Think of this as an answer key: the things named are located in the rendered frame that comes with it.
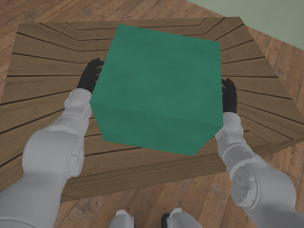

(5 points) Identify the right robot forearm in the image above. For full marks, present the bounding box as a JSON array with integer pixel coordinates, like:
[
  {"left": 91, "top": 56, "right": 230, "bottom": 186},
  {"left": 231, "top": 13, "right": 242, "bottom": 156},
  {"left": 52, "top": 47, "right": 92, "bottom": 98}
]
[{"left": 214, "top": 112, "right": 296, "bottom": 202}]

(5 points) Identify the pedestal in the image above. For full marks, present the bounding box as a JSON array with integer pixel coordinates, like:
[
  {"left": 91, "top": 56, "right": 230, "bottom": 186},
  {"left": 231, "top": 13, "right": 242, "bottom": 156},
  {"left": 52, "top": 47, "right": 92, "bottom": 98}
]
[{"left": 0, "top": 16, "right": 304, "bottom": 203}]

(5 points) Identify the carton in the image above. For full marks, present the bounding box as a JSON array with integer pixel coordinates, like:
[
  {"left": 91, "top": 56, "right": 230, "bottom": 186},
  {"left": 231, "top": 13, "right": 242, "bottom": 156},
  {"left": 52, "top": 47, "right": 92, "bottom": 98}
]
[{"left": 89, "top": 24, "right": 224, "bottom": 156}]

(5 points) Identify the robot right upper arm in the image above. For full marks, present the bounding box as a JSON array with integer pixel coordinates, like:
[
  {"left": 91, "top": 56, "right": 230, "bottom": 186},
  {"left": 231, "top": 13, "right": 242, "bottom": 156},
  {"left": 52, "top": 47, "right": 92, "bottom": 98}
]
[{"left": 230, "top": 165, "right": 304, "bottom": 228}]

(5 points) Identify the left robot forearm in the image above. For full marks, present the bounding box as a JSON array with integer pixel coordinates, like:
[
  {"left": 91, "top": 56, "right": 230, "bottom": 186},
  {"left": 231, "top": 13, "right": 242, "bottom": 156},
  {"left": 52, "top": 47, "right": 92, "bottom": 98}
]
[{"left": 22, "top": 88, "right": 92, "bottom": 172}]

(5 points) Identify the robot right shin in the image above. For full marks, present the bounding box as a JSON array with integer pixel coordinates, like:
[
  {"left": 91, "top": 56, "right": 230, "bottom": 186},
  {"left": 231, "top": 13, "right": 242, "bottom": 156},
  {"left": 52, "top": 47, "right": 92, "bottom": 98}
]
[{"left": 167, "top": 208, "right": 182, "bottom": 228}]

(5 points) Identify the robot right hand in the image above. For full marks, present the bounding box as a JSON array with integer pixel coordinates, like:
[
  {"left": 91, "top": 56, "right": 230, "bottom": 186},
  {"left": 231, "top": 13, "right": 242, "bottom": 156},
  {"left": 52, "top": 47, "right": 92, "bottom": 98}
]
[{"left": 221, "top": 78, "right": 238, "bottom": 114}]

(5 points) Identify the robot left hand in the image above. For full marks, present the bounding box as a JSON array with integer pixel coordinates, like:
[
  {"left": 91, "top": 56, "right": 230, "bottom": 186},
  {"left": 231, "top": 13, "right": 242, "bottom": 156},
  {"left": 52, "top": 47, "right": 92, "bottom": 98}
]
[{"left": 77, "top": 58, "right": 105, "bottom": 94}]

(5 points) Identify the left robot thigh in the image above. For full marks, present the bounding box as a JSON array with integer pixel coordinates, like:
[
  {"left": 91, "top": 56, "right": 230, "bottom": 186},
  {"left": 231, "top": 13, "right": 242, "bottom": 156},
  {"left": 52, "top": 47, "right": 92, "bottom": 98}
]
[{"left": 108, "top": 214, "right": 134, "bottom": 228}]

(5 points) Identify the robot left upper arm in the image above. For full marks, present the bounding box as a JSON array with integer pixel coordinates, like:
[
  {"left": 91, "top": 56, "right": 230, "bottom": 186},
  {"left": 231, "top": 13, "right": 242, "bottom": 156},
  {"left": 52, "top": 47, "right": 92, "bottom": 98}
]
[{"left": 0, "top": 129, "right": 85, "bottom": 228}]

